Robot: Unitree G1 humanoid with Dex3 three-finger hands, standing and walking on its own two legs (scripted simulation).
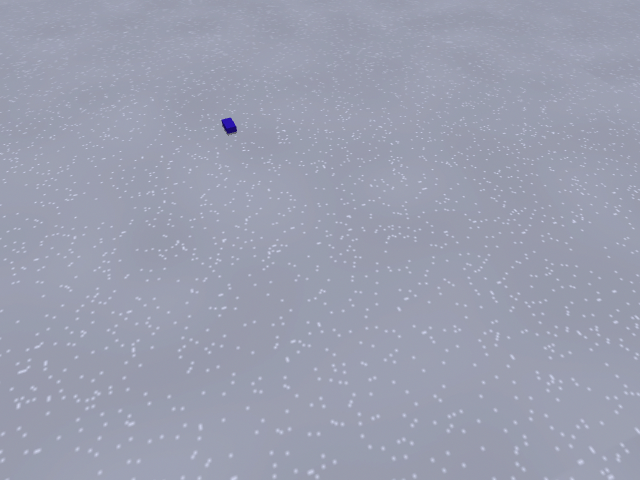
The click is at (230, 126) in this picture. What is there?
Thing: flat box
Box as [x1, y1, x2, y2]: [222, 117, 236, 133]
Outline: 230,117 222,119 222,124 227,133 236,131 235,125
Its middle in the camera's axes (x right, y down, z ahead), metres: -0.49 -0.62 +2.15
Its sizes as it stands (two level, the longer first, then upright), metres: 0.094 0.053 0.033
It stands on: the floor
